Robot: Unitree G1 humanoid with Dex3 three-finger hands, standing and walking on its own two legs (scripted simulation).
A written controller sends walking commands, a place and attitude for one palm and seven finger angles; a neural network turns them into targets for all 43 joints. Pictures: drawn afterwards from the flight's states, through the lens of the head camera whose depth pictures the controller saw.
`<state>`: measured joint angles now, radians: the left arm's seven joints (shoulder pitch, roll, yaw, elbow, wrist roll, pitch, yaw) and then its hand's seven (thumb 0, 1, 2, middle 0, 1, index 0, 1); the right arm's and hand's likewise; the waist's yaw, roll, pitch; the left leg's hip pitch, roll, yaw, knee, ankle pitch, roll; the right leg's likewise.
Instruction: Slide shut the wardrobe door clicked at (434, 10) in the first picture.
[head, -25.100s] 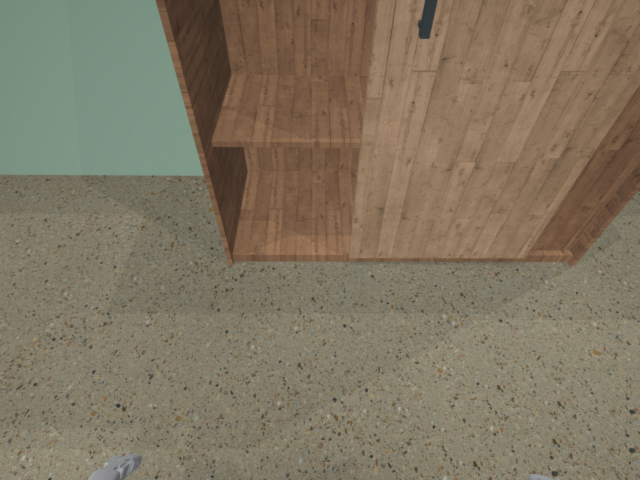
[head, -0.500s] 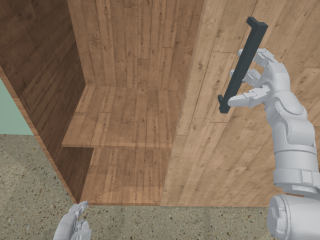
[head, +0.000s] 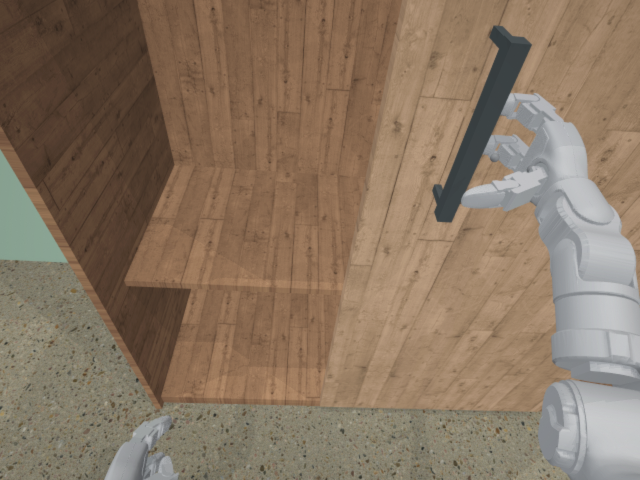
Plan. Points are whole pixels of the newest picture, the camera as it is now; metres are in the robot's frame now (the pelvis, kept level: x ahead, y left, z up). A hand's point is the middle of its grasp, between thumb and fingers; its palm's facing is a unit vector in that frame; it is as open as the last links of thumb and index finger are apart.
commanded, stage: move the hooked fingers beside the handle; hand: right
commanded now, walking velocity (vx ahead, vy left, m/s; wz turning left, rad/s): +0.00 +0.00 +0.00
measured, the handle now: (468, 135) +0.47 -0.12 +0.24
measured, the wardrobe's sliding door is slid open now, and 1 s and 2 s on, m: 0.48 0.48 0.48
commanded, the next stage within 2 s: none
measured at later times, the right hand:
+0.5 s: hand (503, 152) +0.42 -0.15 +0.25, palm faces -0.06 +1.00 -0.03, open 14.0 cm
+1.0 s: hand (509, 150) +0.43 -0.15 +0.25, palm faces -0.09 +1.00 -0.02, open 13.7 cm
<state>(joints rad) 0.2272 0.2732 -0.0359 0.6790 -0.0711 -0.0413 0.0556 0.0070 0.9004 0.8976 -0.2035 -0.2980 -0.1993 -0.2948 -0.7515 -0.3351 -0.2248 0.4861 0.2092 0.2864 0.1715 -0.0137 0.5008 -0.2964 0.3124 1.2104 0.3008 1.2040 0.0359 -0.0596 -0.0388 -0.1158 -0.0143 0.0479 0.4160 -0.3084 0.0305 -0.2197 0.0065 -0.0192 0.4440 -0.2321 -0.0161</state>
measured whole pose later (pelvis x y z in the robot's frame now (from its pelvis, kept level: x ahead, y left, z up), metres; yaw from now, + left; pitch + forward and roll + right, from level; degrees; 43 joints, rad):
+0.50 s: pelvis -0.01 +0.00 +0.00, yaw +0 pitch +0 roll +0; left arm 0.25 0.27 -0.04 0.69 -0.07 -0.05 0.06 0.01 0.90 0.90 -0.20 -0.30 -0.20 -0.29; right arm -0.81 -0.36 -0.24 0.58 0.20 0.25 0.18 -0.01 0.50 -0.30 0.33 1.21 0.30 1.20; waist 0.05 -0.05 -0.04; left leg -0.12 -0.02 0.04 0.40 -0.29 0.03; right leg -0.22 0.00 -0.03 0.43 -0.22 -0.02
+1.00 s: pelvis -0.01 +0.00 +0.00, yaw +1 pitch +2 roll +0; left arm 0.30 0.29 -0.03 0.68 -0.08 -0.07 0.06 0.01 0.90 0.90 -0.20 -0.30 -0.20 -0.29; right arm -0.87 -0.43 -0.28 0.73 0.19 0.18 0.26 -0.01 0.50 -0.30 0.44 1.23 0.34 1.23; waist 0.07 -0.05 -0.05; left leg -0.17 -0.03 0.04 0.42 -0.28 0.03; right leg -0.27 -0.01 -0.02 0.46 -0.22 -0.01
